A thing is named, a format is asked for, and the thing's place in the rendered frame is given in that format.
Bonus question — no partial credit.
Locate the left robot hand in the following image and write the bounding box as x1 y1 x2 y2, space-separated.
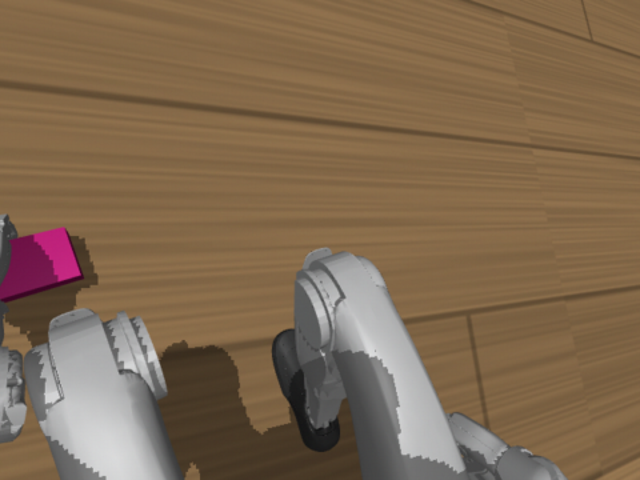
0 214 18 319

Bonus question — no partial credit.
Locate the right robot arm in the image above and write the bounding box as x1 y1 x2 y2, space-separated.
495 446 568 480

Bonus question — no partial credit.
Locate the left robot arm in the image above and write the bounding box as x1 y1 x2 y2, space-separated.
0 300 27 443

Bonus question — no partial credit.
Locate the right robot hand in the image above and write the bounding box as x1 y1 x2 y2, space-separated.
446 412 510 480

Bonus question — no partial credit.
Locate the small box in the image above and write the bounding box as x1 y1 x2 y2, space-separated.
0 227 84 303

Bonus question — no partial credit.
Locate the right robot foot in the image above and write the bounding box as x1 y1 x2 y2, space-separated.
272 329 340 452

